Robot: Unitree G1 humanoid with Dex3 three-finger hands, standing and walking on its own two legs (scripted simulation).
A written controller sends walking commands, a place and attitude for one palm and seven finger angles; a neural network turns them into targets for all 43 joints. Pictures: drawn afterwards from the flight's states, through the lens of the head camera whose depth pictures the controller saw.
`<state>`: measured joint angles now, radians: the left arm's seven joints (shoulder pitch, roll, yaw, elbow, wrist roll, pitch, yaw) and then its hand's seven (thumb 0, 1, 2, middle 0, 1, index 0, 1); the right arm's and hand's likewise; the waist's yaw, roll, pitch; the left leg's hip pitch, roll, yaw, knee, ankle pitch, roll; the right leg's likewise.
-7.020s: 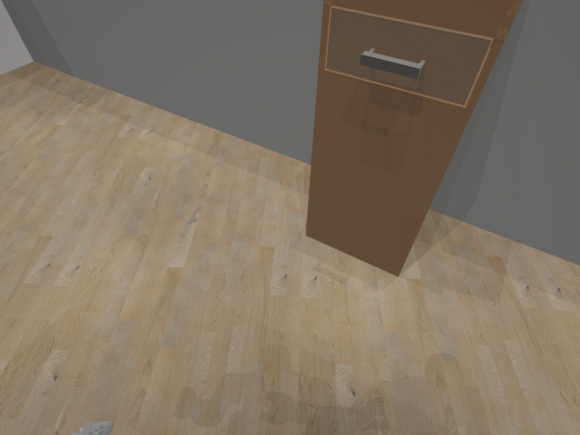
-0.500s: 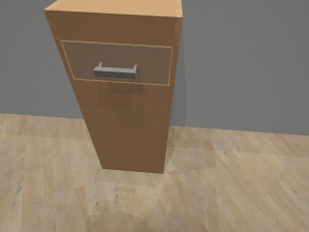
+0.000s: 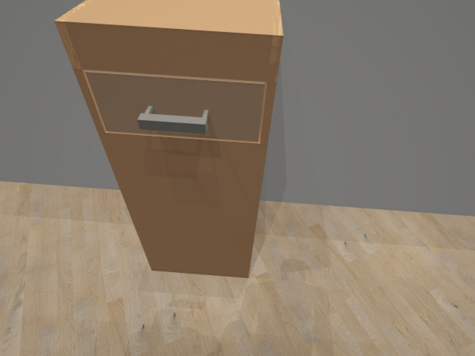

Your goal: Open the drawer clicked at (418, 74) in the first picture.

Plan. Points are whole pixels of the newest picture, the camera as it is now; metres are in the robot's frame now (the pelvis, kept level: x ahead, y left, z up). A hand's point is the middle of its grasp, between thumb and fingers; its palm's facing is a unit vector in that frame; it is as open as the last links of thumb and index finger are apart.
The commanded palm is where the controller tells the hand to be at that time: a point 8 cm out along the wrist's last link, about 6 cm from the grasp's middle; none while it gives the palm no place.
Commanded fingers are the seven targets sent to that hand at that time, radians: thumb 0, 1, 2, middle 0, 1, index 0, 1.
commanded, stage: shuffle to correct the standing spot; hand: left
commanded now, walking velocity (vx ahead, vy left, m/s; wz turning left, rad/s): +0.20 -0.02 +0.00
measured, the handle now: (175, 117) +0.58 +0.18 +0.10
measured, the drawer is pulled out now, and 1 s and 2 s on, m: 0.00 0.00 0.00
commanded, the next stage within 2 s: come to a stop and stand still in 0.02 s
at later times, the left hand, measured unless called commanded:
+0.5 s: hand out of the picture +0.10 +0.17 -0.17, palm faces +0.07 -0.97 -0.23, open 7.3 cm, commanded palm none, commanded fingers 0.00 0.90 0.90 -0.20 -0.30 -0.20 -0.30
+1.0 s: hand out of the picture +0.09 +0.20 -0.17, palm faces +0.11 -0.98 -0.17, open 7.4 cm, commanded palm none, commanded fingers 0.00 0.90 0.90 -0.20 -0.30 -0.20 -0.30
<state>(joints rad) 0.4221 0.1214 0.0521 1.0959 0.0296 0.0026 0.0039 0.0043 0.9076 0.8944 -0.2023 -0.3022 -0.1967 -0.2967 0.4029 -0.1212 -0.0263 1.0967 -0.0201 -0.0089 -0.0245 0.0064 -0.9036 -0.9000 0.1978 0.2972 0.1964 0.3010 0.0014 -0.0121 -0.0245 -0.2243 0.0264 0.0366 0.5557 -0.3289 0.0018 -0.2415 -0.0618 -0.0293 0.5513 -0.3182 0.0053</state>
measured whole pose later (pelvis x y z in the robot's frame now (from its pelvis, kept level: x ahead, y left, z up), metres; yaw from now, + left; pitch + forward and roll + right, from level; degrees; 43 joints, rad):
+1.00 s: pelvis +0.06 +0.02 +0.01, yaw +2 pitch -1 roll +0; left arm 0.23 0.18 0.05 1.02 0.03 0.05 0.02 0.00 0.91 0.89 -0.20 -0.30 -0.20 -0.30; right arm 0.24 -0.15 -0.03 1.04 -0.02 0.02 -0.03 0.01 -0.91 -0.90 0.20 0.30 0.20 0.30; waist 0.02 -0.04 0.03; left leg -0.21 0.01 0.05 0.50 -0.27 0.02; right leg -0.29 -0.05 -0.06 0.58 -0.29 0.01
